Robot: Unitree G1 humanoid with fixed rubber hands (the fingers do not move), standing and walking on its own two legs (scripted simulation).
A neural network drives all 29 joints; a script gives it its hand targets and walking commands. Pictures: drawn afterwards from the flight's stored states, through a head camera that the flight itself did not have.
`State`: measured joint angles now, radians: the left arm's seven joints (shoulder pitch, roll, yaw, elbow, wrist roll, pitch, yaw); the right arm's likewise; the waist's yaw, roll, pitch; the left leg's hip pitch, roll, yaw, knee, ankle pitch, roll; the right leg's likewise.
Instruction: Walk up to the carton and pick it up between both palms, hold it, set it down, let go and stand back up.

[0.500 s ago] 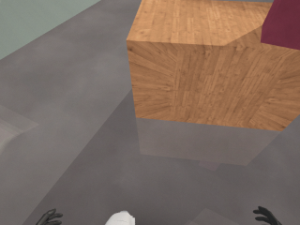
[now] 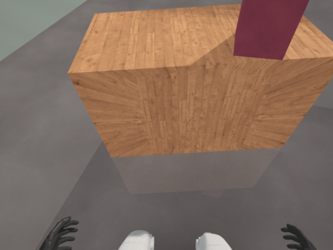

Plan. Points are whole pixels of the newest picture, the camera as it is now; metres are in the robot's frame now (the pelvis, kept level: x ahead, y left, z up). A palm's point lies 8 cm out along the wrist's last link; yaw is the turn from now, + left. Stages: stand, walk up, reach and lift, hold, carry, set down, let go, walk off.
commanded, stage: walk up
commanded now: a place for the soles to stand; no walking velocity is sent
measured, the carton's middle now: (265, 16) +0.94 -0.38 +0.10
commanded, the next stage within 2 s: none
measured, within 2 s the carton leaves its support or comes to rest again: neither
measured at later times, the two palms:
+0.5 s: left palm (110, 172) +0.33 +0.20 -0.08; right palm out of the picture +0.14 -0.41 -0.06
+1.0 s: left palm (133, 149) +0.40 +0.13 -0.06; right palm out of the picture +0.41 -0.49 -0.04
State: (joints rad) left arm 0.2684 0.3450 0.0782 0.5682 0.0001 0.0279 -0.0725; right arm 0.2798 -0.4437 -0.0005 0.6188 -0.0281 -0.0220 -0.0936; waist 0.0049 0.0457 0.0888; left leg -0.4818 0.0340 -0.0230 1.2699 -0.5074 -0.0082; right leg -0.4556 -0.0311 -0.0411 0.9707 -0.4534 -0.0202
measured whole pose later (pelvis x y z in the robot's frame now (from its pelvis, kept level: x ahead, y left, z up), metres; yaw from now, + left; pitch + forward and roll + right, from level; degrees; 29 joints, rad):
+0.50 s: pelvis +0.17 -0.08 +0.00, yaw -5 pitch -4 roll +2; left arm 0.24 0.37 0.12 0.55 0.00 0.08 -0.06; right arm 0.56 -0.44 0.00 0.62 -0.03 -0.06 -0.10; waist -0.01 -0.08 0.11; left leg -0.22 0.16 0.11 0.90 -0.59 -0.04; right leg -0.59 -0.07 -0.05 1.07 -0.41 -0.01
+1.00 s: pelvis +0.30 -0.17 +0.02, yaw +2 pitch -6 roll -1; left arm 0.26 0.37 0.11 0.55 0.00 0.08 -0.06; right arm 0.32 -0.44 0.00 0.62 -0.02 -0.01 -0.10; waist 0.01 -0.03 0.12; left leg -0.42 0.02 0.00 0.87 -0.34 -0.04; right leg -0.21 0.02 -0.25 0.78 -0.48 -0.11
